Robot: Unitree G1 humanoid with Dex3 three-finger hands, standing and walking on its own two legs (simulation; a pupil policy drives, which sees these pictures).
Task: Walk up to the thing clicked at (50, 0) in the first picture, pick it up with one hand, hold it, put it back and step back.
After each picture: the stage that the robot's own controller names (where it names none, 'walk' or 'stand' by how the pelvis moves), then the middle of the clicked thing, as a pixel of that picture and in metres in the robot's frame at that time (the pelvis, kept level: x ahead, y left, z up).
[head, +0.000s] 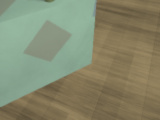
stand; out of the picture +1.05 +0.24 +0.10
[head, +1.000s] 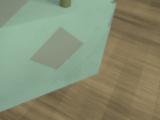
walk; out of the picture +0.94 +0.11 +0.11
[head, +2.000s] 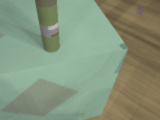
walk; (48, 22) +0.54 +0.15 +0.12
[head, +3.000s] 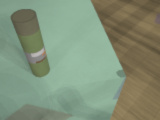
stand; (33, 47) +0.44 +0.19 +0.11
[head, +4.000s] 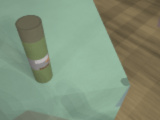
stand; (37, 53) +0.41 +0.18 +0.10
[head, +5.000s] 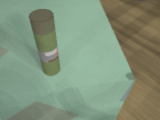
stand; (47, 46) +0.45 +0.15 +0.10
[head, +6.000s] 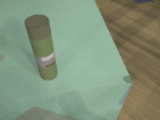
stand; (43, 51) +0.44 +0.16 +0.10
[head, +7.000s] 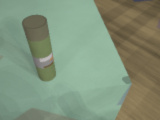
stand; (42, 52) +0.43 +0.16 +0.10
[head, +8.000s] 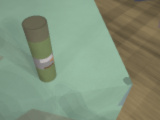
stand; (42, 53) +0.42 +0.16 +0.10
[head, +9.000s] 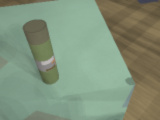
rise first; (44, 55) +0.42 +0.18 +0.10
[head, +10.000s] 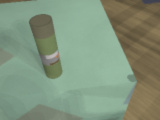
go down; (48, 50) +0.44 +0.17 +0.10
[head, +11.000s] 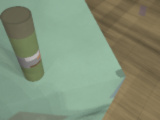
go down; (27, 50) +0.41 +0.17 +0.11
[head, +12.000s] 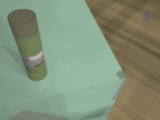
approach; (31, 50) +0.42 +0.17 +0.11
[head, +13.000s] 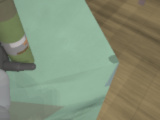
close; (12, 36) +0.44 +0.19 +0.15
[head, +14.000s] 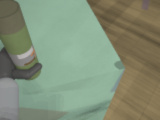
lift; (20, 47) +0.40 +0.18 +0.14
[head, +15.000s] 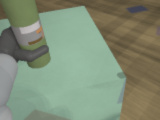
lift; (25, 22) +0.35 +0.14 +0.31
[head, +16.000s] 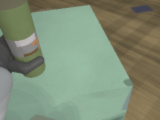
hold; (20, 33) +0.32 +0.16 +0.29
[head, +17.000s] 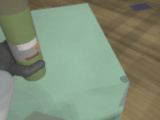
hold; (22, 38) +0.33 +0.16 +0.27
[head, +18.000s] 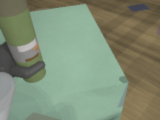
crouch; (22, 40) +0.33 +0.16 +0.27
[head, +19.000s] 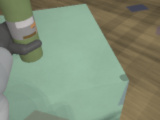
crouch; (20, 18) +0.38 +0.17 +0.30
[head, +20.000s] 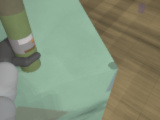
lower; (20, 35) +0.45 +0.18 +0.16
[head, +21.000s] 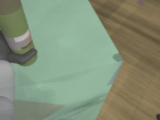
lower; (16, 30) +0.45 +0.18 +0.15
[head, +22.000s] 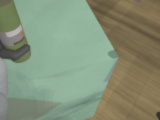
lower; (8, 26) +0.46 +0.19 +0.16
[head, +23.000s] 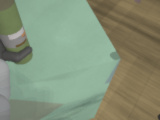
lower; (10, 28) +0.46 +0.19 +0.15
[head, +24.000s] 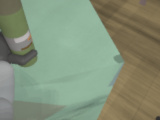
loosen; (16, 31) +0.45 +0.18 +0.15
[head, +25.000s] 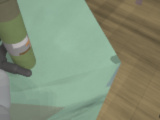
withdraw; (14, 36) +0.43 +0.18 +0.15
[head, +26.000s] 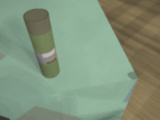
sink last; (44, 48) +0.43 +0.16 +0.12
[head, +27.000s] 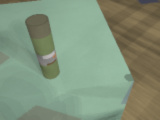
stand; (45, 50) +0.44 +0.17 +0.11
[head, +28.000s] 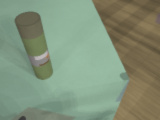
stand; (37, 50) +0.43 +0.18 +0.10
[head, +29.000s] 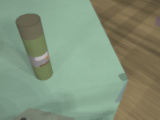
stand; (37, 51) +0.43 +0.18 +0.10
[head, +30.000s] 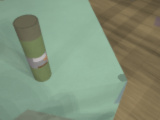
stand; (35, 52) +0.43 +0.18 +0.10
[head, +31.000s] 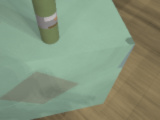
walk; (45, 11) +0.53 +0.13 +0.12
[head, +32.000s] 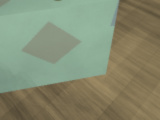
walk; out of the picture +0.88 +0.19 +0.12
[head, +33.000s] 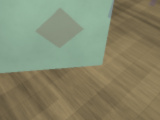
stand; out of the picture +1.20 +0.10 +0.11
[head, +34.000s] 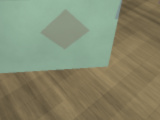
stand; out of the picture +1.15 +0.09 +0.10
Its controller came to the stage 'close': yes
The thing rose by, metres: 0.20
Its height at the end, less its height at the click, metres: +0.00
